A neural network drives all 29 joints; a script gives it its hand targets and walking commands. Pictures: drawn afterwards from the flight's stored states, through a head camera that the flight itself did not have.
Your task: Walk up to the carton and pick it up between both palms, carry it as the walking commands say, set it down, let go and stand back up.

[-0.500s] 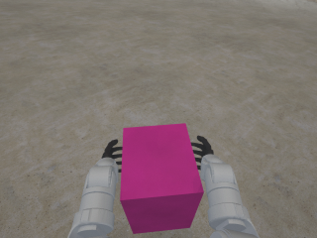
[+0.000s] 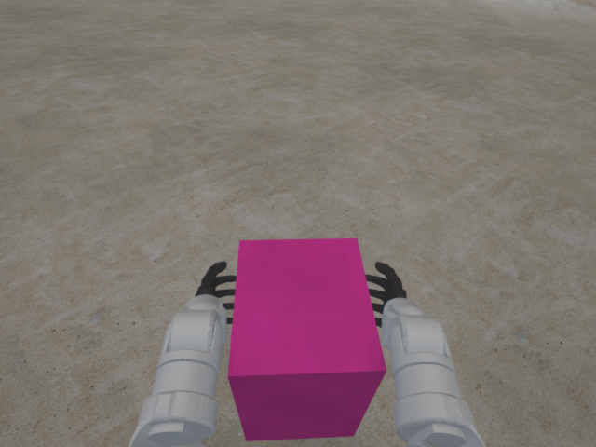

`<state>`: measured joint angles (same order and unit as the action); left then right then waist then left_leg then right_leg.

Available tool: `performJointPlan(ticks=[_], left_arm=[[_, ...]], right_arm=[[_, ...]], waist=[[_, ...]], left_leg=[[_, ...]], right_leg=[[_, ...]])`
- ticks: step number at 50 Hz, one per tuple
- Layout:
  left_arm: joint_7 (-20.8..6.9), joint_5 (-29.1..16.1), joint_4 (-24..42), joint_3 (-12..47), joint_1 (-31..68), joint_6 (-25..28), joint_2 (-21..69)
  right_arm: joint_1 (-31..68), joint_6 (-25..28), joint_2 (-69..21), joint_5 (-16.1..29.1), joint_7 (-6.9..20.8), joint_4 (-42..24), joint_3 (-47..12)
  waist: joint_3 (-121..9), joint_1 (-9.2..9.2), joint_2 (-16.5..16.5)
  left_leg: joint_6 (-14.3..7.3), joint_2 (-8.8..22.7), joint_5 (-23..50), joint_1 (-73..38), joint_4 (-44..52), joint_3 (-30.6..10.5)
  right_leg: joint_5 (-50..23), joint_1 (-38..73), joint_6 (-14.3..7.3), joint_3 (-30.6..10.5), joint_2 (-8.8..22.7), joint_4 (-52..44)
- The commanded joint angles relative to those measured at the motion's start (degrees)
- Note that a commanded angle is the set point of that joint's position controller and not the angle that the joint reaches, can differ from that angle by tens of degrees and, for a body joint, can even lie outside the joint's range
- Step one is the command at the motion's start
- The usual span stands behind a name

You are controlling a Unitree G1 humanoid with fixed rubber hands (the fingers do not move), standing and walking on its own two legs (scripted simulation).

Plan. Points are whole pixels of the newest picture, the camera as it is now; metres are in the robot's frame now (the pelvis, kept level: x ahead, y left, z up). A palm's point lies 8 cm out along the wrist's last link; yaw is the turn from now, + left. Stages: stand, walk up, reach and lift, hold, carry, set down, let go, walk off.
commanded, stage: reach and lift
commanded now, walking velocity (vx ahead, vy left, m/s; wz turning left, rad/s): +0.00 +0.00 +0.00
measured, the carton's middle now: (299, 343) +0.30 +0.01 -0.04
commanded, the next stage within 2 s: hold in 0.26 s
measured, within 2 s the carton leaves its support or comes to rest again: neither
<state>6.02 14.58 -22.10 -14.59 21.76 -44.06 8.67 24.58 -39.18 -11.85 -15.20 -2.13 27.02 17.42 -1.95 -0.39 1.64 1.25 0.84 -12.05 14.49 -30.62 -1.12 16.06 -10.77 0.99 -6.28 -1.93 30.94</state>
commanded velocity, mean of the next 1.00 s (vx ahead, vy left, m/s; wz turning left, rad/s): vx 0.06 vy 0.00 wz -0.07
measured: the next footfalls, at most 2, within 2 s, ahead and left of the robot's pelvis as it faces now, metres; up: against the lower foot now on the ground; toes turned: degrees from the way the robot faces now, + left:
left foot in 1.20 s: +0.13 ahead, +0.12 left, +0.00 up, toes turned +3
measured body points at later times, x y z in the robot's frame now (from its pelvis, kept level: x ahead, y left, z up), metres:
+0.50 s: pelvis -0.01 +0.00 +0.00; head -0.06 +0.02 +0.45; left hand +0.30 +0.15 +0.04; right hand +0.31 -0.12 +0.05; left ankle +0.05 +0.13 -0.73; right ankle +0.01 -0.13 -0.73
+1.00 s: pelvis +0.02 -0.02 +0.00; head -0.03 -0.03 +0.45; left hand +0.32 +0.12 +0.07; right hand +0.34 -0.15 +0.06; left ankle +0.03 +0.13 -0.70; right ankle -0.01 -0.11 -0.73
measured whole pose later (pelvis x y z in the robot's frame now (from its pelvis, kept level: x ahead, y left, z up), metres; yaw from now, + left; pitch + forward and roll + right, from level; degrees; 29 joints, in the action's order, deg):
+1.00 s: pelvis +0.02 -0.02 +0.00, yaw +0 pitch +0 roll +1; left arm 6.3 14.1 -11.0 -9.6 18.3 -50.8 9.6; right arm 20.2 -48.2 -10.2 -11.3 -2.7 13.5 12.2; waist -6.5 -0.5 0.1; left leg 1.2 1.4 -19.8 23.1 -46.5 -1.0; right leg 18.2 -11.3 -3.2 0.3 -1.8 30.0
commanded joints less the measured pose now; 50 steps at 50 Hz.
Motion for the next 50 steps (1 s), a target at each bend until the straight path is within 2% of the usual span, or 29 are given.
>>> performJointPlan(ticks=[1, 4, 7, 8, 9, 14, 16, 22, 23, 25, 26, 30, 32, 33, 34, 35, 37, 38, 39, 40, 41, 43, 44, 45, 46, 47, 48, 49, 50], left_arm=[[-17.73, -19.16, 4.47, 36.11, 39.38, 2.89, 65.62], [-17.63, -18.78, 4.14, 35.47, 38.43, 2.69, 65.17], [-17.85, -18.66, 3.96, 35.83, 36.66, 2.57, 65.49], [-17.92, -18.59, 5.04, 36.26, 36.71, 2.31, 65.73], [-17.88, -18.22, 4.3, 35.91, 36.0, 2.1, 65.05], [-18.17, -18.92, 6.17, 36.96, 33.77, 1.97, 65.9], [-18.12, -18.91, 7.05, 36.96, 33.91, 1.87, 64.7], [-18.4, -18.25, 6.89, 37.01, 34.03, 1.62, 65.39], [-18.53, -18.27, 6.71, 36.66, 34.03, 1.73, 64.39], [-18.39, -17.78, 5.17, 36.25, 34.1, 1.58, 65.19], [-18.53, -17.89, 5.91, 36.4, 34.65, 1.87, 64.19], [-18.43, -18.26, 5.8, 36.54, 36.7, 1.91, 65.3], [-18.49, -17.5, 4.87, 36.02, 35.69, 2.01, 64.62], [-18.58, -17.48, 3.85, 35.4, 36.29, 1.91, 64.64], [-18.48, -17.63, 3.86, 36.16, 35.28, 1.79, 65.41], [-18.25, -18.32, 7.01, 37.36, 37.32, 2.18, 65.07], [-18.29, -17.96, 6.8, 37.21, 36.8, 1.92, 64.49], [-17.96, -15.99, 3.28, 37.45, 37.35, 2.88, 61.38], [-17.81, -17.23, 6.65, 38.46, 40.18, 3.02, 62.13], [-17.39, -18.01, 9.13, 39.55, 41.23, 3.12, 61.56], [-17.27, -18.8, 10.6, 40.5, 41.8, 2.81, 61.48], [-16.39, -21.54, 12.88, 42.54, 40.45, 1.12, 62.57], [-15.72, -22.06, 12.64, 42.05, 38.87, 0.13, 62.23], [-14.95, -22.52, 12.36, 41.37, 36.06, -0.96, 61.26], [-13.96, -22.38, 12.9, 40.35, 35.04, -2.11, 58.26], [-13.48, -21.34, 11.77, 39.46, 31.75, -2.99, 58.25], [-13.15, -23.0, 17.71, 42.28, 33.56, -3.25, 60.16], [-12.77, -23.89, 21.15, 43.9, 34.69, -3.91, 60.76], [-11.9, -25.48, 26.23, 45.3, 36.19, -4.71, 60.68]], right_arm=[[29.23, 0.19, -57.63, 14.23, 14.08, -4.59, -32.58], [26.8, -0.56, -58.13, 13.62, 14.29, -2.13, -31.67], [26.71, -0.35, -58.28, 13.91, 14.24, -4.86, -33.15], [25.89, -0.67, -59.18, 14.1, 14.39, -4.16, -32.9], [25.22, -0.82, -58.58, 13.59, 14.27, -3.45, -32.15], [25.47, -0.95, -58.96, 14.5, 14.56, -7.11, -34.16], [23.62, -1.37, -59.32, 14.29, 14.6, -5.77, -33.83], [24.47, -1.15, -59.45, 14.89, 15.08, -5.7, -34.02], [24.22, -1.08, -59.62, 14.43, 14.8, -4.82, -33.2], [25.93, -0.95, -59.12, 14.58, 14.93, -5.47, -33.55], [25.21, -1.05, -59.26, 14.16, 14.97, -4.48, -33.21], [25.85, -0.85, -58.99, 13.96, 15.2, -2.98, -32.04], [25.58, -0.66, -59.88, 14.44, 15.07, -3.39, -32.73], [25.7, -0.81, -58.47, 13.62, 15.11, -2.11, -31.55], [25.94, -0.54, -59.13, 14.52, 15.3, -3.61, -32.47], [25.5, -0.6, -59.86, 14.57, 15.4, -3.75, -33.04], [24.59, -0.78, -60.34, 14.6, 15.29, -3.64, -33.0], [27.29, -0.87, -54.16, 12.31, 14.65, -5.29, -31.9], [27.16, -1.06, -55.08, 12.83, 14.27, -7.41, -33.15], [27.14, -1.34, -55.72, 13.78, 14.05, -8.29, -34.17], [27.12, -1.77, -56.58, 14.22, 13.69, -8.68, -35.16], [29.11, -3.26, -57.41, 16.71, 12.45, -13.81, -37.88], [27.18, -4.41, -56.6, 16.01, 11.56, -14.4, -37.77], [24.51, -5.59, -55.71, 15.48, 10.53, -14.58, -37.69], [24.2, -7.3, -55.21, 15.18, 9.69, -13.27, -38.7], [25.59, -8.16, -53.77, 15.61, 9.17, -15.11, -39.37], [27.85, -8.54, -56.44, 18.99, 8.65, -21.01, -42.82], [28.38, -9.2, -57.2, 20.39, 8.01, -22.66, -43.8], [28.85, -10.39, -58.13, 21.94, 7.15, -25.09, -45.36]], waist=[[-17.03, 4.33, -4.79], [-16.52, 4.3, -5.32], [-17.45, 4.2, -4.55], [-18.09, 3.87, -6.24], [-17.71, 4.18, -4.15], [-19.09, 3.85, -5.47], [-16.9, 3.82, -4.04], [-14.91, 3.36, -5.31], [-14.05, 3.51, -2.71], [-14.42, 3.13, -4.25], [-15.02, 3.15, -2.57], [-14.31, 3.71, -5.05], [-12.8, 3.19, -3.41], [-12.18, 3.81, -3.07], [-12.63, 2.85, -4.69], [-14.01, 3.26, -4.36], [-14.21, 3.02, -5.18], [-17.43, 0.7, -11.41], [-16.53, 0.81, -15.57], [-16.87, 0.83, -19.42], [-15.27, 0.24, -18.58], [-14.43, -1.03, -17.7], [-14.75, -0.98, -10.91], [-17.56, -0.77, -1.63], [-16.3, -0.72, 10.73], [-13.61, -0.54, 9.6], [-13.33, -0.34, 5.73], [-14.23, -0.06, 1.35], [-14.71, 0.09, 1.39]], left_leg=[[0.06, -5.56, 4.8, -18.32, 4.35, -2.85], [-0.03, -5.36, 5.09, -17.4, 5.16, -2.76], [-0.15, -5.59, 6.57, -18.11, 4.85, -2.74], [0.0, -5.8, 6.84, -18.26, 4.93, -2.4], [-0.06, -5.8, 6.31, -18.96, 4.97, -2.73], [-0.11, -5.7, 9.91, -18.79, 4.89, -2.86], [-0.29, -5.54, 8.15, -18.51, 5.09, -3.02], [-0.16, -5.97, 5.02, -18.4, 5.19, -2.92], [-0.28, -6.03, 4.69, -18.56, 4.9, -2.66], [-0.18, -6.15, 2.18, -18.43, 5.08, -2.78], [-0.41, -5.92, 2.55, -18.17, 5.27, -2.85], [0.09, -5.62, 0.2, -18.63, 5.17, -2.96], [-0.2, -5.83, 1.09, -18.24, 4.96, -2.7], [-0.22, -5.45, -0.62, -18.7, 5.25, -3.09], [-0.13, -5.55, 0.54, -17.88, 5.29, -2.89], [0.11, -5.54, 1.6, -18.77, 5.1, -2.87], [0.01, -5.9, 1.18, -18.52, 5.05, -2.46], [-2.49, 10.63, -1.51, -4.56, 9.36, -12.8], [-4.4, 11.83, -17.55, -1.72, 15.01, -16.96], [-5.59, 14.04, -30.26, 0.94, 20.22, -19.44], [-5.99, 14.3, -35.9, 6.1, 22.04, -18.44], [-3.3, 10.21, -32.12, 11.82, 18.08, -8.83], [-1.91, 7.11, -24.95, 11.46, 10.22, -4.99], [-1.01, 3.28, -13.41, 10.92, -2.09, -0.32], [0.49, -2.21, -11.3, 20.03, -14.66, 5.53], [0.21, -0.37, -13.73, 23.46, -20.91, 2.55], [0.15, 1.42, -12.63, 24.39, -23.88, 0.22], [0.28, 1.96, -11.39, 25.41, -25.35, 0.24], [0.49, 2.09, -11.21, 25.55, -23.79, 1.2]], right_leg=[[-5.54, -0.18, -1.97, 0.2, -1.99, -8.86], [-6.61, 0.9, -1.76, 0.47, -2.3, -8.88], [-7.93, 1.18, -1.52, 0.37, -2.22, -8.65], [-8.29, 1.56, -1.71, 0.35, -2.22, -8.93], [-7.32, 0.77, -1.62, 0.19, -1.95, -9.52], [-11.51, 2.79, -1.57, -0.01, -2.21, -8.89], [-9.31, 1.98, -1.67, 0.15, -2.09, -9.39], [-5.58, -0.06, -2.31, -0.27, -1.65, -9.94], [-4.69, -1.21, -2.41, -0.35, -1.36, -10.29], [-2.08, -1.92, -2.78, -0.58, -1.21, -10.28], [-2.58, -1.46, -2.47, -0.14, -1.46, -10.38], [-0.24, -3.06, -3.23, -0.11, -1.47, -9.99], [-0.79, -3.16, -3.04, -0.28, -1.18, -10.34], [1.2, -4.35, -3.2, -0.28, -1.08, -10.58], [-0.51, -2.79, -3.16, -0.19, -1.21, -10.18], [-1.49, -2.62, -3.06, -0.01, -1.5, -9.71], [-1.19, -2.28, -2.92, -0.24, -1.3, -9.99], [5.82, -8.22, -2.06, 2.41, 4.01, 0.16], [13.0, -8.98, -2.14, 5.67, -0.02, 5.52], [11.89, -7.89, -1.34, 8.53, -1.49, 13.31], [11.53, -5.35, -1.24, 10.09, -0.91, 13.41], [8.72, 2.48, -2.19, 9.92, -0.05, 5.06], [9.14, 4.19, -3.33, 7.01, 0.72, -5.06], [10.55, 8.18, -4.36, 0.3, 4.28, -13.11], [9.92, 10.59, -7.71, -14.71, 14.66, -18.14], [5.76, 6.33, -10.99, -22.8, 21.19, -20.27], [-2.92, 6.67, -12.68, -20.89, 21.57, -17.51], [-10.31, 7.8, -12.65, -17.42, 21.29, -14.95], [-16.48, 9.17, -12.39, -13.47, 19.54, -13.0]])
